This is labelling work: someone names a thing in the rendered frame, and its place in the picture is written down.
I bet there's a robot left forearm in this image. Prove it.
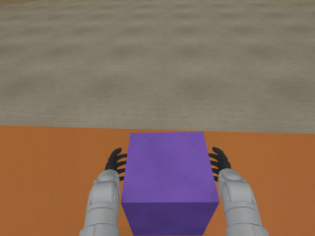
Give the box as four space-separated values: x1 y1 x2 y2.
79 169 121 236

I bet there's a carton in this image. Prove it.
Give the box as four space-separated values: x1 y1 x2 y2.
121 132 220 236

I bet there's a robot right hand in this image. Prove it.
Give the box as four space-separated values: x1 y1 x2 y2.
208 147 231 182

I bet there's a robot right forearm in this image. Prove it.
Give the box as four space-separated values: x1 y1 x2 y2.
218 168 270 236

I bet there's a robot left hand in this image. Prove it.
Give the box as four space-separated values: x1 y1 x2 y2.
104 147 128 181

